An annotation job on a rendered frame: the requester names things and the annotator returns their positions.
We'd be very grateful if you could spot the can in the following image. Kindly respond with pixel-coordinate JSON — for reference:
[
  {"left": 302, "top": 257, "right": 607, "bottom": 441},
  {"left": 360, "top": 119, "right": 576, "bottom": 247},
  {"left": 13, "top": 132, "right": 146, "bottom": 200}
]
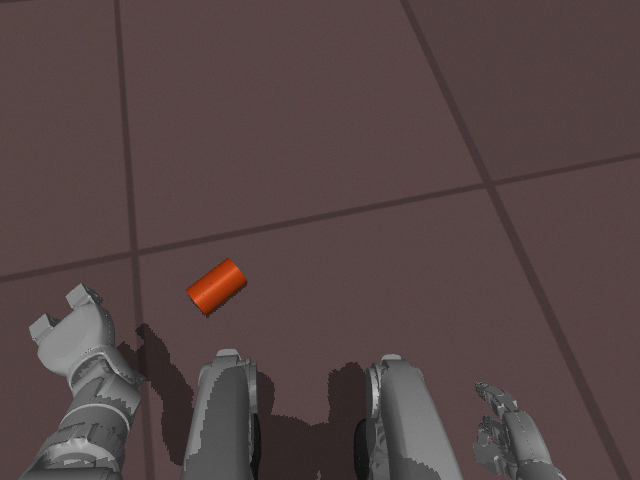
[{"left": 186, "top": 258, "right": 248, "bottom": 316}]

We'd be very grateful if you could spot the right robot hand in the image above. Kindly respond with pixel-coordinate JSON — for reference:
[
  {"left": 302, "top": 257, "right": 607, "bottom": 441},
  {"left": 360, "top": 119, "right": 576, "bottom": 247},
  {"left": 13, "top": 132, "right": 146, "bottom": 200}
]
[{"left": 473, "top": 382, "right": 553, "bottom": 480}]

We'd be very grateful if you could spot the right robot arm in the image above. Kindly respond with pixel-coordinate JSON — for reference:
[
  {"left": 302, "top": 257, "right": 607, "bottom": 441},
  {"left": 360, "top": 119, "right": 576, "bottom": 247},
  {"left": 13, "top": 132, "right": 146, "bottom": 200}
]
[{"left": 516, "top": 462, "right": 567, "bottom": 480}]

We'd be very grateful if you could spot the left robot arm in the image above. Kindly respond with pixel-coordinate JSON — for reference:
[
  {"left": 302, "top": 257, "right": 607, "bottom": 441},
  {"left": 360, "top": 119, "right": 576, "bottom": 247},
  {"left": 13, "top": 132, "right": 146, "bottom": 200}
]
[{"left": 18, "top": 347, "right": 141, "bottom": 480}]

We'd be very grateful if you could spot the left robot hand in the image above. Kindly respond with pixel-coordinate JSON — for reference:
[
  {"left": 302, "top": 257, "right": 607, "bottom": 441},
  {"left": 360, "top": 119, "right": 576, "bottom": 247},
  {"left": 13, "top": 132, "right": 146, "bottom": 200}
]
[{"left": 29, "top": 283, "right": 147, "bottom": 388}]

